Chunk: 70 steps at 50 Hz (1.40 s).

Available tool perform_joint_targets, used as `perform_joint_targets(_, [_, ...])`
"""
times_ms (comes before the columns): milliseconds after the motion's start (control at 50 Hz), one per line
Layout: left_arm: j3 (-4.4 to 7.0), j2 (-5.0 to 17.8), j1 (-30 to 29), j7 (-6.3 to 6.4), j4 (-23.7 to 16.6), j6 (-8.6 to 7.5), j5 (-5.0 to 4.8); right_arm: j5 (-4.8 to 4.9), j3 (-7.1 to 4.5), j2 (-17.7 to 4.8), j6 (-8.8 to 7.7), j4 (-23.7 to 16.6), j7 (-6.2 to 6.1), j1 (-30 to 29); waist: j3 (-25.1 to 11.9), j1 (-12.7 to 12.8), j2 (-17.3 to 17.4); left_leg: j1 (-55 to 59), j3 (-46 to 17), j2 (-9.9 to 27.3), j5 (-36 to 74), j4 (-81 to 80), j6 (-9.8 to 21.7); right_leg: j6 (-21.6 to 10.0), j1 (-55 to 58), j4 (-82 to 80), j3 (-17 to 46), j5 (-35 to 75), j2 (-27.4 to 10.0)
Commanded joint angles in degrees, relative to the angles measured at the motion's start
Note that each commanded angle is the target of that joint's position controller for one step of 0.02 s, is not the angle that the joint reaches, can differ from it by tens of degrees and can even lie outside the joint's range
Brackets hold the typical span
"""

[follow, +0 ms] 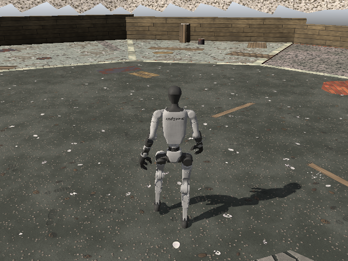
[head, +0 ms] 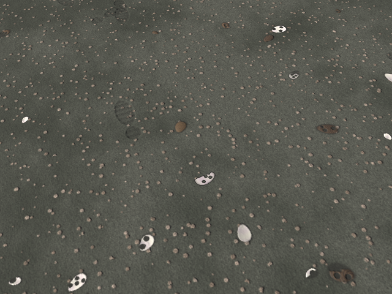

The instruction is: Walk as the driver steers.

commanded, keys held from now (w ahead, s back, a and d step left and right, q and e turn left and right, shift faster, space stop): w+e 0.78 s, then w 0.22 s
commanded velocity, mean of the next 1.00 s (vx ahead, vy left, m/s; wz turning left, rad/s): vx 0.50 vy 0.00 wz -0.42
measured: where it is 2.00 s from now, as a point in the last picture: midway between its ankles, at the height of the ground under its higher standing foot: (313, 161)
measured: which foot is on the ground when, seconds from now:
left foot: up 0.00-0.14, down 0.16-0.68, up 0.70-1.00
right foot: down 0.00-0.18, up 0.20-0.66, down 0.68-1.00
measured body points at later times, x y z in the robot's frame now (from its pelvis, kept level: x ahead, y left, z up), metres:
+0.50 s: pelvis +0.26 +0.03 +0.00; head +0.28 +0.03 +0.45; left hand +0.49 +0.25 -0.10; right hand +0.23 -0.26 -0.13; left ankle +0.22 +0.15 -0.75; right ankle +0.38 -0.16 -0.69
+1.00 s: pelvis +0.51 -0.10 +0.00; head +0.53 -0.13 +0.45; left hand +0.70 +0.11 -0.11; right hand +0.56 -0.42 -0.10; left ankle +0.75 -0.02 -0.69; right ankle +0.44 -0.16 -0.75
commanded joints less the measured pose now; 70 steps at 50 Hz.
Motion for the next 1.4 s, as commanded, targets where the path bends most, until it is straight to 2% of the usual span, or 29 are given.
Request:
perform_joint_targets(20, [2.26,10.3,-0.2,0.41,-2.6,-0.26,-0.68,0.32,-0.33,-2.3,-1.45,-5.2,0.58,-6.4,0.8,-0.5,-6.3,4.4,1.7,-2.4,7.1,-7.5,-0.7,-9.3,-2.8,-5.1,9.5,14.0,-13.4])
perform_joint_targets(100, [2.67,11.4,1.2,1.01,-1.5,0.96,-0.98,0.65,-1.20,-4.5,-2.47,-6.1,1.36,-7.9,0.9,-2.0,-7.4,9.0,0.5,-3.6,4.3,-13.3,0.8,-7.6,0.7,-0.8,13.2,13.4,-15.8])
perform_joint_targets(140, [2.57,11.2,0.1,1.26,-1.6,1.29,-0.83,0.32,-2.67,-7.2,-2.74,-3.8,0.85,-0.1,-3.2,-6.9,-7.1,22.1,1.9,-4.7,3.0,-16.7,3.0,-5.4,-1.2,7.4,11.7,21.1,-13.4])
perform_joint_targets(160, [1.71,8.9,-0.6,1.17,-2.4,1.10,-0.16,-0.50,-3.82,-9.9,-2.77,-2.2,0.23,8.0,-9.5,-10.9,-5.6,35.6,-1.5,-0.1,3.5,-14.8,5.5,-3.4,-7.2,18.9,9.6,18.4,-10.3])
perform_joint_targets(180, [0.03,3.4,2.7,1.19,-4.4,0.41,0.47,-1.77,-5.11,-15.1,-2.24,-1.4,-0.37,16.0,-19.3,-12.2,5.8,57.1,-19.3,14.1,0.2,-14.3,11.6,0.5,-25.7,39.7,4.0,-0.1,-3.1])
perform_joint_targets(200, [-0.24,3.6,5.3,1.20,-4.5,-0.25,-0.72,-1.17,-4.70,-13.4,-1.57,-0.3,-0.07,18.0,-23.8,-11.5,15.1,59.4,-36.1,19.9,-10.7,-21.3,16.1,1.3,-35.4,51.6,6.4,-22.3,-1.6])
perform_joint_targets(220, [1.38,9.0,2.2,1.21,-4.5,-0.20,-1.84,-0.52,-3.48,-9.4,-1.43,-0.3,-0.03,14.9,-15.0,-11.4,8.8,52.3,-31.2,17.7,-16.9,-23.5,14.2,1.2,-39.7,56.7,8.3,-19.1,-4.7])
perform_joint_targets(300, [1.89,6.7,-2.7,1.06,-5.5,1.77,-0.75,-1.06,-1.90,-3.9,-2.30,0.5,0.39,4.7,-1.4,-5.9,5.0,29.6,-10.1,10.6,-3.0,-30.6,11.0,1.8,-33.2,51.8,6.5,-6.5,-10.7])
perform_joint_targets(360, [1.68,4.5,-4.0,1.08,-6.9,3.23,-0.74,-1.23,-2.77,-5.8,-3.26,2.1,0.06,3.1,0.0,-4.1,3.9,26.2,-3.9,11.3,2.5,-34.3,12.2,2.9,-33.6,48.9,6.7,-1.2,-11.3])
perform_joint_targets(480, [0.77,3.1,-14.0,-0.96,-10.2,2.67,-0.33,-0.66,-3.73,-8.7,-2.68,4.9,-0.94,6.0,2.2,-7.4,0.0,29.5,8.4,9.3,8.7,-34.8,10.3,2.2,-32.3,29.8,2.8,13.9,-10.0])
perform_joint_targets(580, [0.92,4.3,-20.7,-2.34,-14.2,2.96,-0.32,0.86,-4.65,-11.2,-0.96,7.3,-1.04,9.5,4.0,-8.9,0.1,38.7,11.7,11.9,13.3,-31.1,8.3,-0.8,-33.3,22.2,-0.5,8.5,-8.5])
perform_joint_targets(620, [1.80,6.0,-18.9,-2.52,-14.9,3.24,-0.12,1.33,-5.11,-12.9,-0.14,7.3,-1.25,9.1,1.4,-6.8,1.8,40.9,13.6,11.9,31.1,-23.9,7.1,-3.0,-27.8,21.6,-3.8,2.4,-5.1])
perform_joint_targets(660, [4.52,10.3,-5.3,-1.93,-11.7,3.60,-0.39,1.70,-4.92,-13.0,0.77,7.0,-1.57,8.0,-6.4,1.2,1.3,36.5,16.7,8.9,41.9,-4.3,4.4,-6.5,-8.3,17.6,-6.5,3.1,0.4])
perform_joint_targets(680, [6.61,15.4,4.3,-0.73,-9.5,4.23,-0.64,0.20,-3.81,-10.5,0.47,6.0,-1.78,9.2,-12.0,4.7,-4.9,22.3,17.0,6.5,24.9,13.6,1.5,-9.9,9.7,16.5,4.5,4.1,-5.3])
perform_joint_targets(700, [7.22,21.5,0.4,-0.41,-10.9,3.82,-1.41,-1.34,-1.19,-2.9,-1.15,2.1,-1.12,13.0,-17.3,-2.4,-20.6,-4.0,11.6,-6.5,-24.6,35.7,-2.5,-22.3,27.4,8.1,39.4,-6.7,-20.3])
perform_joint_targets(720, [5.52,16.4,2.0,-0.82,-12.6,2.94,-0.68,0.49,-1.87,-7.7,-3.49,2.1,-0.22,8.3,-22.9,1.8,-11.5,-9.6,-2.1,-5.5,-26.7,39.5,-0.9,-22.1,28.8,1.1,47.7,-13.0,-22.6])
perform_joint_targets(740, [4.48,12.9,0.8,-0.95,-11.8,2.09,-0.05,2.55,-2.34,-9.7,-4.47,0.6,0.26,2.9,-14.9,2.3,-8.5,-12.9,-1.7,-3.1,-22.3,38.3,0.7,-18.9,23.3,1.1,38.9,-9.7,-20.7])
perform_joint_targets(760, [4.01,11.6,-2.4,-1.00,-11.8,1.55,-0.08,1.81,-2.02,-8.6,-4.86,0.5,-0.07,2.6,-9.2,-0.7,-3.6,-10.8,-1.7,-0.5,-17.7,32.2,1.2,-16.6,14.3,1.4,32.0,-3.6,-18.2])
perform_joint_targets(800, [2.77,8.4,-7.8,-0.55,-13.2,1.30,0.70,-0.64,-2.53,-9.1,-4.08,1.9,-0.58,3.7,-4.6,-4.4,-4.7,-2.2,-1.5,2.4,-13.4,24.7,0.7,-14.5,1.2,0.7,22.5,13.0,-14.7])
perform_joint_targets(860, [2.72,8.6,-9.1,0.19,-12.9,0.86,0.85,-0.82,-2.24,-7.1,-2.20,2.8,-0.36,5.7,-4.6,-6.3,-4.3,1.6,0.1,2.2,-8.8,18.2,-1.7,-15.0,-5.4,-2.5,17.3,17.5,-13.3])
perform_joint_targets(960, [2.87,9.9,-5.3,1.08,-10.2,0.59,0.32,-0.60,-0.75,-4.1,-1.95,0.7,0.12,-3.7,-0.9,-2.5,-5.3,3.4,1.2,0.4,9.9,-1.9,-2.8,-11.3,-7.6,-4.3,10.4,12.5,-10.1])
perform_joint_targets(1100, [3.13,10.7,0.1,1.19,-5.9,1.32,-0.13,0.12,-1.02,-6.0,-3.03,-1.6,1.75,-9.7,2.1,-0.7,-6.7,1.9,0.7,-1.7,7.2,-12.5,1.0,-9.7,3.2,0.1,14.5,11.9,-15.6])
perform_joint_targets(1140, [3.32,11.1,-0.5,1.37,-5.6,1.82,-0.13,0.10,-1.47,-6.9,-3.27,-1.0,1.84,-6.5,0.8,-2.7,-8.0,6.5,2.3,-3.1,2.7,-13.8,2.8,-8.4,5.5,3.9,14.6,20.5,-15.8])
perform_joint_targets(1180, [2.34,9.1,-1.4,1.48,-6.1,2.17,0.41,-0.51,-3.29,-10.6,-3.47,2.3,1.24,7.0,-9.3,-9.4,-6.3,27.6,1.7,-1.9,5.2,-13.6,6.9,-5.4,0.7,21.0,10.2,30.6,-10.5])
perform_joint_targets(1200, [0.95,5.2,3.4,1.40,-7.5,1.59,0.78,-1.46,-4.52,-15.8,-3.42,3.3,1.00,14.9,-19.1,-10.0,3.8,50.0,-17.3,10.9,2.0,-12.9,14.3,-1.4,-17.6,41.4,6.3,13.6,-3.3])
perform_joint_targets(1220, [0.37,3.9,5.4,1.33,-7.1,0.80,-0.04,-0.21,-4.38,-14.0,-2.85,5.4,1.47,18.7,-23.1,-10.3,15.4,58.0,-38.0,17.3,-12.1,-22.2,19.5,0.8,-31.6,55.0,7.1,-20.2,2.3])
perform_joint_targets(1240, [1.54,9.3,0.9,1.08,-7.7,0.23,-1.06,0.86,-3.02,-10.2,-2.67,5.0,1.48,16.1,-15.3,-11.3,8.5,53.2,-35.9,16.2,-21.8,-24.8,16.9,0.2,-38.2,59.9,10.3,-19.4,-1.3])
perform_joint_targets(1280, [1.57,9.2,-7.4,0.92,-9.7,-0.16,-0.47,-0.31,-1.86,-7.3,-2.02,4.0,1.20,9.0,-3.5,-9.2,0.7,37.8,-22.2,11.3,-15.2,-27.7,13.3,-0.3,-38.3,55.3,6.2,-10.3,-6.5])
perform_joint_targets(1400, [1.09,5.3,-7.2,1.09,-9.7,1.13,0.65,-0.26,-1.81,-8.1,-2.82,5.1,0.71,7.0,-0.4,-5.3,1.9,27.2,-9.2,7.9,5.9,-33.6,15.0,2.7,-33.4,41.2,4.3,-0.5,-10.5])
Next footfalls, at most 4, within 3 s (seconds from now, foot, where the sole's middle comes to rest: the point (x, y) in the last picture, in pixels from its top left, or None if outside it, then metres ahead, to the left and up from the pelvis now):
0.16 left None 0.26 0.15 -0.78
0.68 right None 0.47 -0.17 -0.78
1.18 left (256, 202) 0.83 -0.11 -0.78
1.70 right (345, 178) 0.97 -0.47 -0.78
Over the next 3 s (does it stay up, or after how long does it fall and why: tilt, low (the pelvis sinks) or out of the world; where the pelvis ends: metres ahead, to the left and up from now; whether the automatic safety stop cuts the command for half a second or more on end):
stays up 1.54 -0.45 0.00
